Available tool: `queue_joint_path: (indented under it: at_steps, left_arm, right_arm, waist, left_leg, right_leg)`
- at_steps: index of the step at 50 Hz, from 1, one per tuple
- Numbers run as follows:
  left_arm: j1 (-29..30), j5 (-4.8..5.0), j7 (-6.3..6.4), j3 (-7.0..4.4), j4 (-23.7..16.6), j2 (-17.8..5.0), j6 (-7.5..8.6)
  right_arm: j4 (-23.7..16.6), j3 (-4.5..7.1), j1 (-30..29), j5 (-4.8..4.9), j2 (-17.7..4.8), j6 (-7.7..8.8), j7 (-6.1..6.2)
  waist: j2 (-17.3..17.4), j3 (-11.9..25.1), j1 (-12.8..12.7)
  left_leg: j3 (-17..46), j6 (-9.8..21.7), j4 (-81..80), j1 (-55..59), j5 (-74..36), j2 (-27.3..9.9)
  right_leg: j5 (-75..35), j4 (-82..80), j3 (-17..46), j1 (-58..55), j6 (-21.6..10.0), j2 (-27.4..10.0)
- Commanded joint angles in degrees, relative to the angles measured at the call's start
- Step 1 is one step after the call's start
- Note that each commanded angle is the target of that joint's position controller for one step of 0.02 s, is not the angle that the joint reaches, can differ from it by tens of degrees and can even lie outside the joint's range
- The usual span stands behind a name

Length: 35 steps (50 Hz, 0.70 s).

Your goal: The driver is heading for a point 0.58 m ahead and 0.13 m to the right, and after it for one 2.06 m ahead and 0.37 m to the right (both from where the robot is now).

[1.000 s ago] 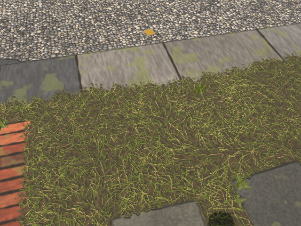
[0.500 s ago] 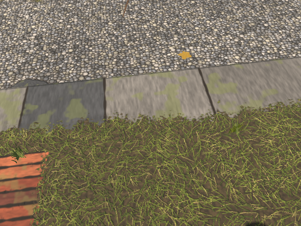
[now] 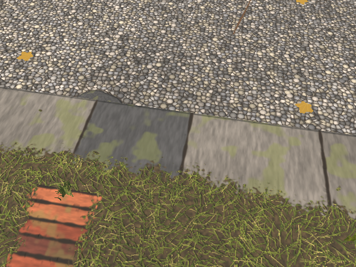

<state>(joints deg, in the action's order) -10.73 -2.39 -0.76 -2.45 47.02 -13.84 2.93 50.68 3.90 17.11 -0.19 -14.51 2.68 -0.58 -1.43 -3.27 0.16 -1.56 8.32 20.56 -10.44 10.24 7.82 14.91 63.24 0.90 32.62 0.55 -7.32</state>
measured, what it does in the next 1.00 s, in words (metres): walks ahead, turning right: right foot, then left foot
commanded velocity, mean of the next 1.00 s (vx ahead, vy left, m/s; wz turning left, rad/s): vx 0.50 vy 0.00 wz -0.28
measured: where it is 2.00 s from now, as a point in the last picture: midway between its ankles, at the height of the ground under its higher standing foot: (221, 143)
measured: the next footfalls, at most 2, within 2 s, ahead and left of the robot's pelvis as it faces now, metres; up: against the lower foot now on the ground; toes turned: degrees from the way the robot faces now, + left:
right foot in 0.36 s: +0.36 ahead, -0.12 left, +0.00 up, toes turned -10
left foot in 0.88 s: +0.70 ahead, -0.05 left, +0.00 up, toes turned -22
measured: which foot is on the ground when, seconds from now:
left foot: down 0.00-0.38, up 0.40-0.86, down 0.88-1.00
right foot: up 0.00-0.34, down 0.36-0.90, up 0.92-1.00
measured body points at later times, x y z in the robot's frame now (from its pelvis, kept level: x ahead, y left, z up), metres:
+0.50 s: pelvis +0.28 -0.07 -0.01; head +0.31 -0.07 +0.44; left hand +0.41 +0.19 -0.14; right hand +0.31 -0.33 -0.14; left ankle +0.22 +0.07 -0.64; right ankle +0.32 -0.11 -0.74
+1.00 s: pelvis +0.58 -0.09 -0.01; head +0.61 -0.09 +0.44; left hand +0.70 +0.16 -0.14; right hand +0.60 -0.38 -0.12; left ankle +0.66 -0.04 -0.74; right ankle +0.43 -0.14 -0.65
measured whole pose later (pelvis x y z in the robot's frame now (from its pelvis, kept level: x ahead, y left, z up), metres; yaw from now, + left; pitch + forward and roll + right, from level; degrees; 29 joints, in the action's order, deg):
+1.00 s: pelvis +0.58 -0.09 -0.01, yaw -20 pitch +0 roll +0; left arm -19.5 -2.2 -0.6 -2.8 50.7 -16.1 3.7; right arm 46.3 1.9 11.8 -1.0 -15.2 3.6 -0.9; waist -1.4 -2.4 -1.5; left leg -0.8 4.4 28.2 -18.8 9.6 4.0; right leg 20.5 64.0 2.0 17.8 -4.1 3.9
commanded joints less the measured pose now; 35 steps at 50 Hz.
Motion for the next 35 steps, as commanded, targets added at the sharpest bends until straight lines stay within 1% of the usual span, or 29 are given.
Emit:
queue_joint_path:
  at_steps: [1, 4, 7, 10, 12, 13, 15, 16, 17, 18, 19, 20, 21, 22, 23, 24, 25, 26, 27, 29, 30, 32, 35]
  left_arm:
    - [-3.89, 0.14, -0.61, -0.74, -0.68, -3.38, -1.27]
    - [1.87, 0.89, -0.88, -0.77, -1.94, -3.87, -1.32]
    - [6.03, 1.28, -1.27, -0.35, -2.83, -3.18, -1.02]
    - [9.83, 1.25, -1.64, 0.06, -4.02, -2.82, -0.74]
    - [11.25, 1.07, -1.85, 0.31, -4.74, -2.56, -0.48]
    - [10.63, 1.05, -1.82, 0.32, -4.75, -2.55, -0.4]
    - [6.3, 1.01, -1.31, -0.07, -3.6, -3.38, -0.42]
    - [1.15, 0.95, -1.03, -0.54, -2.16, -4.39, -0.29]
    - [-6.59, 0.8, -0.78, -1.32, 0.21, -5.92, 0.07]
    - [-15.44, -0.1, -0.36, -2.46, 2.53, -8.23, 0.4]
    - [-19.85, -0.67, 0.39, -4.76, 2.67, -15.61, -0.05]
    - [-15.89, 1.69, -0.17, -4.53, 2.62, -14.34, -0.49]
    - [-11.87, 2.7, -0.27, -4.32, 2.4, -13.11, -0.72]
    - [-8.75, 2.41, -0.26, -3.59, 1.8, -9.68, -0.89]
    - [-6.75, 2.19, -0.12, -2.96, 1.55, -7.48, -0.83]
    - [-5.67, 2.38, 0.17, -2.45, 1.69, -6.23, -0.55]
    - [-5.56, 2.41, 0.26, -2.35, 1.6, -6.53, -0.08]
    - [-6.37, 2.42, 0.21, -2.56, 1.77, -7.45, 0.5]
    - [-7.12, 2.48, 0.19, -2.84, 1.98, -8.56, 0.84]
    - [-8.91, 2.57, 0.26, -3.16, 2.15, -9.73, 0.98]
    - [-10.23, 2.62, 0.26, -3.19, 2.32, -9.7, 0.89]
    - [-12.75, 2.71, 0.29, -3.29, 2.56, -9.62, 0.62]
    - [-16.1, 2.46, 0.67, -3.24, 3.06, -9.46, 0.41]
  right_arm:
    - [-1.49, 0.97, 3.57, 0.1, -6.17, 1.94, 0.03]
    - [-0.53, 0.53, 6.23, -0.09, -5.95, 2.18, 0.01]
    - [0.43, -0.03, 7.74, -0.61, -5.48, 2.55, 0.4]
    - [1.93, -0.6, 9.44, -1.13, -4.9, 2.73, 1.21]
    - [2.83, -0.95, 9.73, -1.29, -4.84, 2.71, 1.82]
    - [3.06, -1.06, 9.1, -1.37, -5.15, 2.73, 2.12]
    - [3.53, -0.95, 8.12, -1.52, -6.75, 2.69, 2.85]
    - [3.59, -0.71, 7.49, -1.75, -7.78, 2.35, 3.18]
    - [3.34, -0.45, 6.67, -1.85, -8.81, 1.94, 3.23]
    - [2.08, -0.42, 4.2, -1.32, -9.48, 1.97, 3.05]
    - [-1.17, -1.39, 6.14, 0.19, -5.1, 2.58, 2.02]
    - [-2.38, -0.91, 4.65, -0.89, -6.45, 3.17, 1.38]
    - [-3.86, -1.16, 0.72, -1.34, -6.21, 3.72, 0.85]
    - [-4.49, -1.26, -0.85, -0.92, -6.52, 4.28, 0.5]
    - [-4.46, -1.19, -1.07, -1.13, -6.11, 3.96, 0.45]
    - [-4.75, -1.4, -0.49, -2.04, -5.48, 2.83, 0.44]
    - [-4.67, -1.67, 0.57, -2.63, -4.58, 1.62, 0.23]
    - [-5.05, -1.82, 0.44, -2.88, -4.09, 0.72, 0.12]
    - [-5.74, -1.92, -0.52, -2.87, -3.82, 0.19, 0.05]
    - [-7.86, -1.98, -5.35, -2.73, -3.96, -0.15, -0.11]
    - [-8.91, -1.99, -8.21, -2.62, -4.09, -0.2, -0.13]
    - [-10.4, -2.17, -12.57, -2.33, -3.98, -0.24, -0.26]
    - [-11.98, -2.6, -17.34, -1.98, -3.74, 0.01, -0.64]
  waist:
    - [3.24, 1.66, -0.63]
    - [4.1, 0.31, 1.54]
    - [4.44, -1.07, 2.88]
    - [4.06, -3.04, 3.79]
    - [3.9, -3.51, 3.66]
    - [4.19, -2.99, 2.85]
    - [6.1, 0.18, 0.47]
    - [6.96, 2.94, -1.86]
    - [7.1, 6.79, -5.11]
    - [5.16, 10.91, -10.08]
    - [-7.38, 17.15, -8.97]
    - [-6.66, 19.47, -6.11]
    - [-1.89, 11.06, -4.58]
    - [1.72, 5.61, -3.11]
    - [4.21, 1.71, -0.85]
    - [3.91, 0.42, 1.05]
    - [2.47, 0.96, 1.84]
    - [1.72, 1.39, 1.98]
    - [1.12, 1.48, 2.01]
    - [0.15, 0.54, 0.9]
    - [-0.33, 0.11, -0.18]
    - [-1.38, 0.54, -2.28]
    - [-2.14, 1.36, -4.74]
  left_leg:
    - [10.03, 4.19, -11.0, 3.25, -23.76, -15.32]
    - [7.24, 0.93, -12.13, 7.65, -24.61, -15.16]
    - [4.29, -0.3, -13.01, 10.97, -25.12, -15.87]
    - [1.58, -0.6, -13.43, 15.15, -28.81, -17.55]
    - [-0.31, -0.92, -12.02, 17.94, -34.55, -18.5]
    - [-1.54, -1.39, -9.98, 18.6, -41.25, -18.78]
    - [-3.33, -2.42, -1.88, 20.6, -60.59, -19.38]
    - [-3.92, -2.73, 5.71, 20.88, -66.66, -19.76]
    - [-4.34, -2.91, 16.12, 18.66, -65.08, -19.73]
    - [-5.87, -3.34, 30.67, 8.87, -52.17, -18.47]
    - [-7.73, -6.1, 55.6, -13.21, -14.37, -9.15]
    - [2.21, -5.87, 65.07, -26.12, 18.26, -2.52]
    - [6.69, -5.14, 62.69, -30.58, 12.66, -7.46]
    - [5.61, -5.36, 58.32, -29.64, 8.7, -9.7]
    - [5.19, -5.87, 53.54, -27.22, 7.73, -11.4]
    - [4.99, -7.02, 50.09, -24.23, 7.49, -12.47]
    - [4.47, -8.01, 47.45, -21.9, 7.2, -12.98]
    - [3.49, -8.83, 45.62, -21.21, 6.67, -12.93]
    - [2.73, -9.61, 43.13, -21.3, 5.23, -13.0]
    - [1.63, -10.96, 36.81, -23.29, 0.67, -13.26]
    - [1.33, -11.42, 33.41, -24.73, -1.86, -13.21]
    - [1.29, -11.74, 27.6, -26.25, -6.61, -12.58]
    - [1.09, -11.25, 20.87, -27.54, -10.26, -11.43]
  right_leg:
    - [-6.8, -4.36, -2.19, 3.13, 0.24, -0.71]
    - [-12.82, -10.46, -2.3, 7.29, -0.77, -0.27]
    - [-16.75, -16.87, -2.17, 8.09, -2.03, 1.75]
    - [-16.75, -22.56, -2.98, 8.59, -3.53, 4.18]
    - [-14.79, -26.29, -4.9, 7.06, -4.79, 5.63]
    - [-12.82, -27.98, -6.22, 4.32, -5.71, 6.88]
    - [-7.09, -28.77, -9.14, -2.48, -7.96, 10.54]
    - [-4.18, -29.41, -9.64, -7.32, -9.29, 12.24]
    - [-3.82, -32.05, -8.65, -15.46, -10.91, 13.28]
    - [-4.98, -35.95, -2.69, -28.83, -13.91, 9.75]
    - [-5.13, -36.18, 22.89, -46.87, -22.82, -6.89]
    - [-9.66, -43.94, 42.89, -50.37, -27.05, -12.25]
    - [-5.68, -45.81, 34.21, -43.33, -24.9, -10.3]
    - [-6.44, -48.26, 28.66, -35.13, -22.63, -8.84]
    - [-9.95, -49.84, 24.24, -28.32, -20.14, -6.06]
    - [-13.31, -50.86, 20.55, -23.43, -18.48, -3.23]
    - [-15.58, -51.46, 17.91, -21.02, -17.85, -1.5]
    - [-18.93, -51.59, 16.39, -19.72, -17.87, -0.36]
    - [-20.65, -51.92, 15.05, -18.74, -17.75, 0.68]
    - [-21.24, -52.8, 14.18, -18.36, -16.74, 2.18]
    - [-21.66, -52.74, 14.33, -19.38, -15.94, 2.65]
    - [-23.03, -51.54, 14.63, -22.64, -14.12, 3.41]
    - [-26.12, -49.7, 15.09, -28.72, -12.85, 3.08]
Over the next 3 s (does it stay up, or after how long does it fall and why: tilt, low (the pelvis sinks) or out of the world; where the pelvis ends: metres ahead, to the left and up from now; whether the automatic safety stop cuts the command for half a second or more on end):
stays up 1.60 -0.29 -0.02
